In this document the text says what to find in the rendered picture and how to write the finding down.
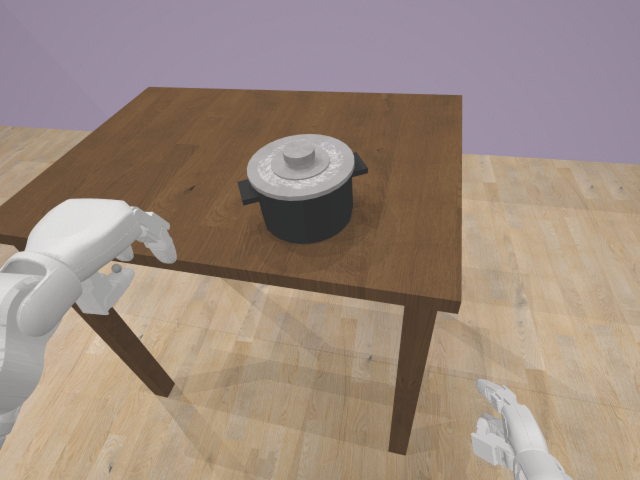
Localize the robot left forearm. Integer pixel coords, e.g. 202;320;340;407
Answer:
0;251;83;450

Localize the pot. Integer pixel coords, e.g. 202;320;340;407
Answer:
237;152;368;244

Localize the table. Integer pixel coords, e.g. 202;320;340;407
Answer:
0;87;462;456

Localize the robot left hand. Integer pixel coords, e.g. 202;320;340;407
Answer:
25;199;177;315

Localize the robot right hand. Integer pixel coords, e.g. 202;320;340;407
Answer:
471;379;550;471

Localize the knob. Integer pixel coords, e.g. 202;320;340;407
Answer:
283;140;315;166

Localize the robot right forearm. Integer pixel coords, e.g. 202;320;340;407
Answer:
513;450;573;480

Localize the lid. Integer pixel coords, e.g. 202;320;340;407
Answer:
247;134;355;201

